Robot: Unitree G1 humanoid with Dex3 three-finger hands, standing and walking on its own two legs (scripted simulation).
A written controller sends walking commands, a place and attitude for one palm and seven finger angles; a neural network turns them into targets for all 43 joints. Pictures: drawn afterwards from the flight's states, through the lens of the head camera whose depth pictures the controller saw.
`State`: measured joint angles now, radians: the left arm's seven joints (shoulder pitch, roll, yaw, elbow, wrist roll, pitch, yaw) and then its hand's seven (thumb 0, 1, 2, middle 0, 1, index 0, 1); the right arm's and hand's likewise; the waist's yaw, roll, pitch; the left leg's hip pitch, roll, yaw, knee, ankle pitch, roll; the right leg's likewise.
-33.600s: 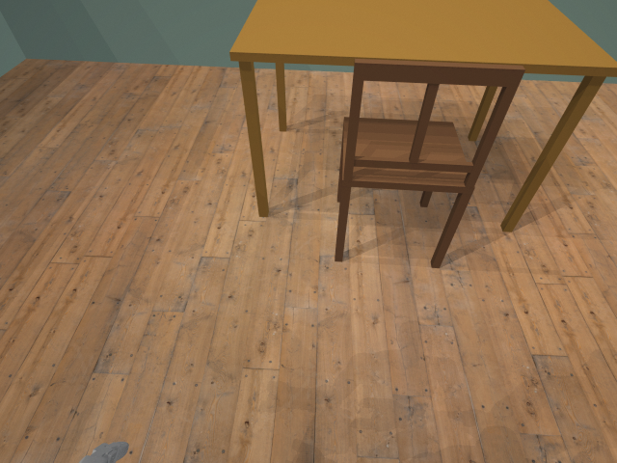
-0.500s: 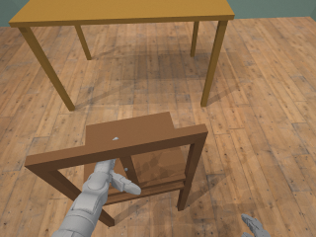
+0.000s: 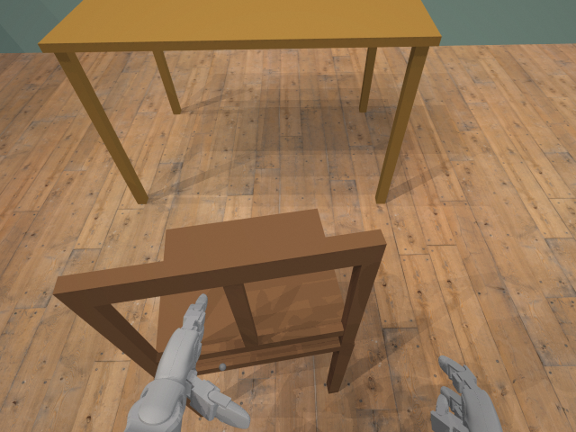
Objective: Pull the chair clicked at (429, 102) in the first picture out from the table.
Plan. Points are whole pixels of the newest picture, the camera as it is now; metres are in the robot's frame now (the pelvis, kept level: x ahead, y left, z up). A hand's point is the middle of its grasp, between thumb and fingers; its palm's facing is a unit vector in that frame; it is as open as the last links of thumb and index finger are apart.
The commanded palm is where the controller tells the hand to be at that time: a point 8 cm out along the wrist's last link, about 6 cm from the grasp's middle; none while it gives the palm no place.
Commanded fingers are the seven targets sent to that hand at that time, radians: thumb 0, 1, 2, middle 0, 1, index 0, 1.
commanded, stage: draw the fingers out of the gap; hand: left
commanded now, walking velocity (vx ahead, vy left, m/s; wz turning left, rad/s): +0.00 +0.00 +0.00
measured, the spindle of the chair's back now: (243, 314) +0.32 +0.09 -0.09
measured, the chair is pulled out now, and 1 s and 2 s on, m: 0.60 0.60 0.60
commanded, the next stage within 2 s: draw the hand back to the body in 0.28 s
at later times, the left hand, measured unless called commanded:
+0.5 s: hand (209, 409) +0.17 +0.11 -0.01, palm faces -0.02 -1.00 -0.04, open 17.5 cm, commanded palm +0.15 +0.17 +0.01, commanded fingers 0.00 -0.55 0.20 0.00 0.00 0.00 0.00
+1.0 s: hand (140, 382) +0.18 +0.17 +0.07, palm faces +0.09 -0.96 -0.25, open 16.9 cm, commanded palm +0.14 +0.22 +0.10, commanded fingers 0.00 -0.15 0.39 -0.05 -0.08 -0.05 -0.08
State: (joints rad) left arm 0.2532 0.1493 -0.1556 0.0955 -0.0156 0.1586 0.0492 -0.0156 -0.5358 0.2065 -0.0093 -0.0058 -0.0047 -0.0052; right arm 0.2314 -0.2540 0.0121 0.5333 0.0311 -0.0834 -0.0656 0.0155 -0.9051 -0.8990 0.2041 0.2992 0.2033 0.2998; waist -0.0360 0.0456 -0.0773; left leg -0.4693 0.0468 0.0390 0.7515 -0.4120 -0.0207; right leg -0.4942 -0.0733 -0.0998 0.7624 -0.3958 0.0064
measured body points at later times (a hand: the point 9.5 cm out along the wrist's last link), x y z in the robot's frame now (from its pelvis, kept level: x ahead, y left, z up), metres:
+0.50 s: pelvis -0.01 +0.00 -0.02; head +0.02 -0.02 +0.43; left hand +0.16 +0.16 +0.00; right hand +0.16 -0.24 -0.09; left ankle -0.02 +0.13 -0.71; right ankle -0.01 -0.12 -0.71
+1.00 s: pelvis -0.01 -0.01 -0.01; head +0.01 -0.03 +0.44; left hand +0.17 +0.22 +0.09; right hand +0.18 -0.24 -0.09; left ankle -0.02 +0.13 -0.71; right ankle -0.01 -0.12 -0.71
